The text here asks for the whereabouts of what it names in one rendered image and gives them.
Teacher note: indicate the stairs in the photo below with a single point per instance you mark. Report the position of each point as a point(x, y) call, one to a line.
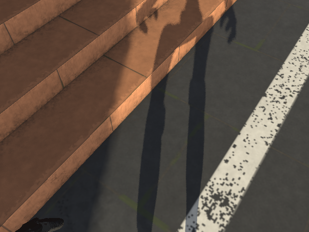
point(71, 71)

